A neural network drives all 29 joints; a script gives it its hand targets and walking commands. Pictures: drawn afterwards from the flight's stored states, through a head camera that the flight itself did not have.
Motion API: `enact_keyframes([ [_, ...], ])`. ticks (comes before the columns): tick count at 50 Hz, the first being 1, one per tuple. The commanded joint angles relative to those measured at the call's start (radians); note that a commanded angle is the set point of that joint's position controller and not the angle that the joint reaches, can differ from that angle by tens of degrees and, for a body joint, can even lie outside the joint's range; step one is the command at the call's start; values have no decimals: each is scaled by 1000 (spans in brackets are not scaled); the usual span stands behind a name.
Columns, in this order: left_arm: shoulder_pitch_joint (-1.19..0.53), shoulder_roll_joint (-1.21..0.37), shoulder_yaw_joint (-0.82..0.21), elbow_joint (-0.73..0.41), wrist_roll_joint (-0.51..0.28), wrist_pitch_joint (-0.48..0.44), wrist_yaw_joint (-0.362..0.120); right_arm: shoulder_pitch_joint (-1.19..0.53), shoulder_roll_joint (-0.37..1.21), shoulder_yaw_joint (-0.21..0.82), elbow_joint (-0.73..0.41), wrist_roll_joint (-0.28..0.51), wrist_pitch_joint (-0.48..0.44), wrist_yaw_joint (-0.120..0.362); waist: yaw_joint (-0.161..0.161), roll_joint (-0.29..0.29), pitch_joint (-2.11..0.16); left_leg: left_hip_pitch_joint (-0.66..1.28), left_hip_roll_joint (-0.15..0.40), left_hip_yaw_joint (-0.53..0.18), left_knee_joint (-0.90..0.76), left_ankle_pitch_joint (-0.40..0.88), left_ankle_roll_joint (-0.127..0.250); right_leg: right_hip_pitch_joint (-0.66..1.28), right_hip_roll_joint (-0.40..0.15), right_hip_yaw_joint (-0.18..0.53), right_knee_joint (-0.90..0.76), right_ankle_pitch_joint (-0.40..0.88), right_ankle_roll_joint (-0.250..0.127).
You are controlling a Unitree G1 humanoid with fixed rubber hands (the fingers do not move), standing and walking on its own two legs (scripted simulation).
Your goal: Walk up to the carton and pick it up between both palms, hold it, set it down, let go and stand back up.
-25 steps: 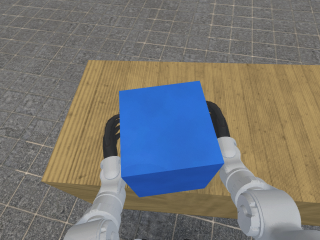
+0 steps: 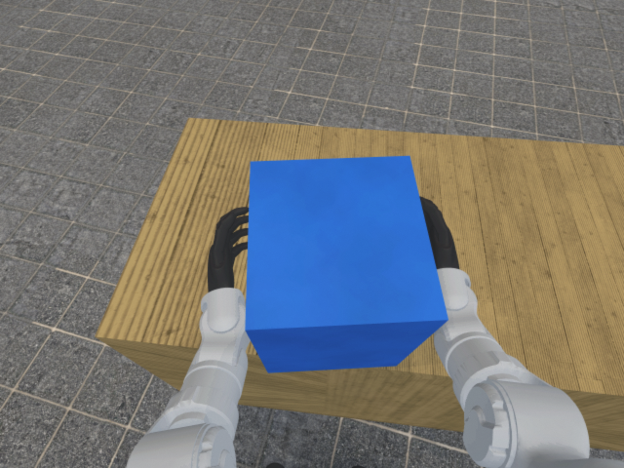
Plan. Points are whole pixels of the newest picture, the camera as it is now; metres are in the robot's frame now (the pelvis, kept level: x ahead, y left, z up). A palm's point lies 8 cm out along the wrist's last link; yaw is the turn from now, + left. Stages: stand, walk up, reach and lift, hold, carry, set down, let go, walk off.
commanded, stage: reach and lift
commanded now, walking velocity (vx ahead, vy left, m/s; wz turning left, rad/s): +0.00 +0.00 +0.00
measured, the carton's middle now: (331, 275) +0.36 +0.02 -0.02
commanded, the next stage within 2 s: none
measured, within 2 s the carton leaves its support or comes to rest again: neither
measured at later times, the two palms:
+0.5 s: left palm (214, 238) +0.37 +0.17 +0.06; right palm (446, 232) +0.39 -0.12 +0.06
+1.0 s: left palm (181, 209) +0.36 +0.18 +0.14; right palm (449, 220) +0.37 -0.11 +0.12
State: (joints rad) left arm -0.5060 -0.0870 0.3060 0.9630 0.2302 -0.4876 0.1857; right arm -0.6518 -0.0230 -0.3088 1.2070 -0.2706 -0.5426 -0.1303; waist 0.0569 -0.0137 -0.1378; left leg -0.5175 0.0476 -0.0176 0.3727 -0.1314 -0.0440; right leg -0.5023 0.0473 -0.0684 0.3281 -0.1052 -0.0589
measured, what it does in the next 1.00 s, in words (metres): stands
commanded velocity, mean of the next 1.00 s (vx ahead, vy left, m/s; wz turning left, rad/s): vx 0.00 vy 0.00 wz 0.00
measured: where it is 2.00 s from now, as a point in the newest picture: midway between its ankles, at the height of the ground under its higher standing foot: outside the picture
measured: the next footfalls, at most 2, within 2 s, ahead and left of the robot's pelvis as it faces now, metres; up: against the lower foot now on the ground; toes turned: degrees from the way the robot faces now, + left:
none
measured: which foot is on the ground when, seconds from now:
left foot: down 0.00-1.00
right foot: down 0.00-1.00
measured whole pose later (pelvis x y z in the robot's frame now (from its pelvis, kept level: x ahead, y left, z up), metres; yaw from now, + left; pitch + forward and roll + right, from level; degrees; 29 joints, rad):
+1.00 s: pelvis +0.01 +0.03 +0.01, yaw +1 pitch -3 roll -1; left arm -0.41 -0.08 0.14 0.14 0.25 0.42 0.10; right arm -0.48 -0.03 -0.04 0.52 0.11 0.14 -0.17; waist -0.04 -0.05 0.03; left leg -0.11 0.01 -0.02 0.37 -0.20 0.00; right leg -0.06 0.01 -0.07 0.26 -0.14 -0.01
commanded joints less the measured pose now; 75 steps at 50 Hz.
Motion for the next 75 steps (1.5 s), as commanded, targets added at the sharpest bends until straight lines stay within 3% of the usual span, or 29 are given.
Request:
enact_keyframes([
  [1,-542,-601,-327,-72,88,10,-117,-487,592,278,-105,-105,-53,144,-2,-7,-502,225,-38,85,-28,151,1,334,-31,5,-27,88,49],
  [8,-552,-612,-381,-137,42,42,-128,-482,650,411,-214,-20,3,133,2,-9,-524,212,-53,76,-31,169,9,453,-40,26,2,228,74],
  [17,-551,-649,-548,-359,-48,158,-139,-399,718,628,-456,137,172,98,-45,-8,-500,261,-68,25,-17,216,9,530,-42,62,19,338,93],
  [22,-506,-674,-648,-539,-86,298,-141,-357,703,718,-640,235,294,85,-75,-1,-472,333,-70,-8,1,292,-7,546,-27,63,18,386,88],
  [27,-398,-658,-711,-715,-100,504,-154,-350,651,797,-844,350,424,72,-76,-9,-401,404,-74,-27,10,354,-11,564,-11,55,9,416,85],
  [35,-317,-603,-754,-911,-93,745,-196,-384,568,804,-1033,443,546,59,-88,35,-300,504,-76,-32,12,388,-25,566,1,32,-14,411,75],
  [43,-347,-567,-690,-894,-65,867,-246,-458,520,704,-1019,416,590,61,-104,46,-199,514,-72,-12,-34,243,-17,545,-6,12,-51,260,74],
  [52,-467,-589,-653,-823,-78,913,-259,-596,530,630,-990,388,602,73,-117,34,-230,530,-63,-1,-51,147,-5,513,2,-6,-66,129,67],
  [61,-529,-568,-563,-764,-60,960,-286,-672,552,614,-950,401,642,65,-113,11,-215,507,-76,15,-66,100,20,560,-1,1,-67,120,81],
  [75,-580,-547,-528,-769,-54,994,-313,-726,564,614,-952,422,663,54,-125,15,-215,526,-87,23,-60,130,19,589,1,-7,-60,156,96],
])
